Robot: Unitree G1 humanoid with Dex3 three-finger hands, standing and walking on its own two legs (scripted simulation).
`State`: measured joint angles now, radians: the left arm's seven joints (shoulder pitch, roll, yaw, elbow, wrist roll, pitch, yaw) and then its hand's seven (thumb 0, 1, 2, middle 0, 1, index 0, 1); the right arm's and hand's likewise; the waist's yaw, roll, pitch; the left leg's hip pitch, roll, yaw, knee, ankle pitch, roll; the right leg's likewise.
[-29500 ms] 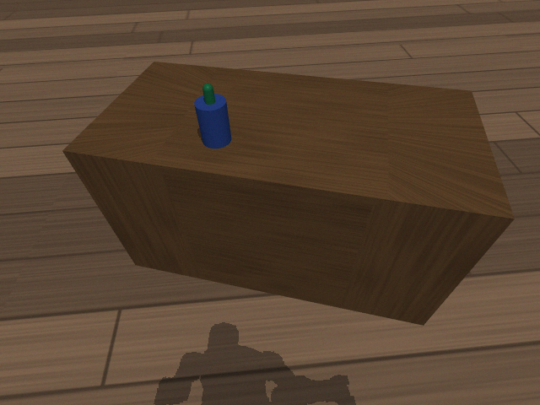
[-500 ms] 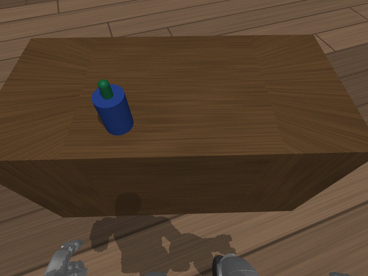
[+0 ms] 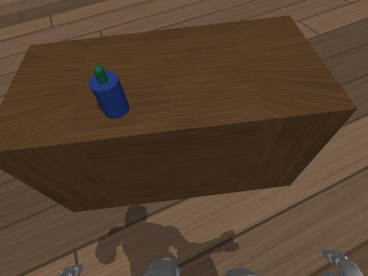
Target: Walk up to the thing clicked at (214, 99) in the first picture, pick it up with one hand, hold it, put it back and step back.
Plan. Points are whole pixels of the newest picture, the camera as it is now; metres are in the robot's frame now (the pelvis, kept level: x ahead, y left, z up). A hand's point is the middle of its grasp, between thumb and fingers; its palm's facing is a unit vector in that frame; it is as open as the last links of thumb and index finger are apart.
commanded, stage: step back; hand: left
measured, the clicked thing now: (108, 90) +0.63 +0.26 -0.02
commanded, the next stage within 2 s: none
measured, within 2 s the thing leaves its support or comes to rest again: neither
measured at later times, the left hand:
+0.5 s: hand out of the picture -0.04 +0.27 -0.15, palm faces +0.05 -0.94 -0.32, open 7.3 cm
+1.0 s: hand out of the picture -0.22 +0.21 -0.12, palm faces +0.00 -0.90 -0.44, open 7.3 cm
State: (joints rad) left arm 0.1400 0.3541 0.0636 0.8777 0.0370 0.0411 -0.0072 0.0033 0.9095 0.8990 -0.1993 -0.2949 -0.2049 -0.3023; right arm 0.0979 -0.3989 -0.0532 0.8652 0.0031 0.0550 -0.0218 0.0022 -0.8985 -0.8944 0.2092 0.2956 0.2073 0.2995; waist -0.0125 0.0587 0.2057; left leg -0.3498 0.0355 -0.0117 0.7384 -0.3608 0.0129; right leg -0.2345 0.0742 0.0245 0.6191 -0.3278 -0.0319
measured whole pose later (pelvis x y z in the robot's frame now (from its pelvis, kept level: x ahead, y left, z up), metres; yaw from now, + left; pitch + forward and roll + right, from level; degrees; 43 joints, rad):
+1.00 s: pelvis -0.30 -0.06 +0.01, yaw +1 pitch -1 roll +3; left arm 0.20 0.36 0.07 0.83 0.05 0.06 -0.01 0.00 0.90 0.90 -0.20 -0.30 -0.21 -0.30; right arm 0.19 -0.42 -0.04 0.87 0.00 0.05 -0.04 0.00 -0.90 -0.89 0.21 0.30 0.21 0.30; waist 0.02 0.02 0.12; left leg -0.46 -0.10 -0.12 1.10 -0.47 -0.02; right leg -0.32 -0.02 0.02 0.61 -0.28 -0.03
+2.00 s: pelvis -0.45 -0.07 +0.01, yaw +3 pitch -3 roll +0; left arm 0.18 0.42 0.06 0.98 0.02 -0.02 -0.01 0.00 0.91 0.90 -0.20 -0.30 -0.21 -0.30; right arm 0.24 -0.35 -0.05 0.98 -0.04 -0.02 0.02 0.00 -0.90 -0.89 0.21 0.30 0.21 0.30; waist -0.02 -0.03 0.08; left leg -0.22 0.00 -0.01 0.54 -0.28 0.00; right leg -0.34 -0.03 -0.01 0.74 -0.44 -0.02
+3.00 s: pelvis -0.42 -0.07 +0.02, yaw +5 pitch -3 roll +0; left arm 0.10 0.34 0.00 1.15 0.01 -0.02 -0.01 0.00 0.91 0.90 -0.20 -0.30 -0.21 -0.30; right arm 0.05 -0.33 -0.01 1.11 -0.01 -0.01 0.01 0.00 -0.90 -0.89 0.21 0.30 0.21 0.30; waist 0.02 0.00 0.07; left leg -0.08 0.00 -0.02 0.34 -0.20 -0.01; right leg -0.12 -0.04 -0.05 0.34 -0.16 0.02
